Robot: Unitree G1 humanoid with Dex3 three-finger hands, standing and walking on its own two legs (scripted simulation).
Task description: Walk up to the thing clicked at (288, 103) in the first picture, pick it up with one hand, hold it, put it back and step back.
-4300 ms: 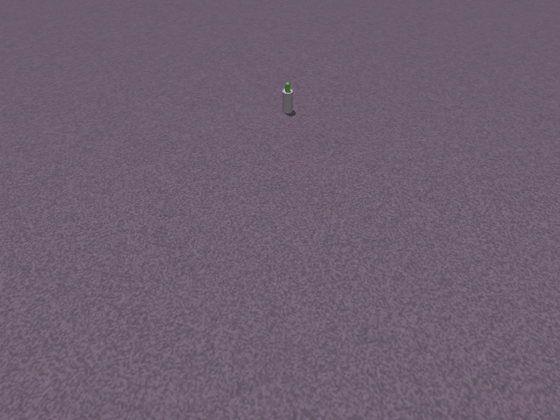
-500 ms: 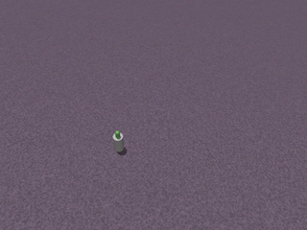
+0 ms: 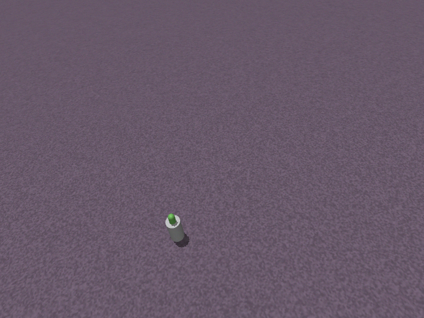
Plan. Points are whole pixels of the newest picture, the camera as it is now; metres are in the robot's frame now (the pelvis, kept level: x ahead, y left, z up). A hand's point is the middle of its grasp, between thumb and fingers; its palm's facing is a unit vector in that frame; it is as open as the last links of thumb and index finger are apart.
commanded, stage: walk up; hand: left
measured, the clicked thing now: (174, 225) +0.68 +0.24 -0.67
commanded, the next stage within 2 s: none
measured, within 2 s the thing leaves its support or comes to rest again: neither
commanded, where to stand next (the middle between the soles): +0.33 +0.04 m, yaw +0 degrees
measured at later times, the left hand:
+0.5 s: hand (81, 303) +0.22 +0.31 -0.14, palm faces -0.09 -0.93 -0.35, open 7.4 cm
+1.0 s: hand (101, 259) +0.32 +0.31 -0.17, palm faces -0.02 -0.93 -0.37, open 7.4 cm
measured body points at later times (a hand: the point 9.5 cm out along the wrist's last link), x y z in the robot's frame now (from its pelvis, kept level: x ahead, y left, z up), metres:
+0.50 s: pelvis +0.15 +0.04 +0.00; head +0.17 +0.04 +0.45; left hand +0.22 +0.36 -0.12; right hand +0.18 -0.29 -0.11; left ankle +0.16 +0.16 -0.73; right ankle +0.25 -0.11 -0.71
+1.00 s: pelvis +0.23 +0.04 -0.02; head +0.26 +0.05 +0.43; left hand +0.32 +0.36 -0.14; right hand +0.32 -0.27 -0.14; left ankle +0.29 +0.16 -0.73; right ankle +0.27 -0.11 -0.73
